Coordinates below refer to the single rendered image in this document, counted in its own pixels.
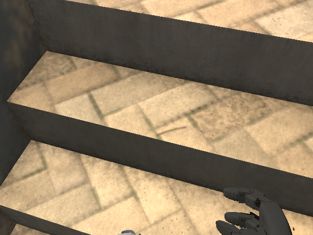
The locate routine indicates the right robot hand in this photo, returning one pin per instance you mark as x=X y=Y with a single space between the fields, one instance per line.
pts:
x=271 y=219

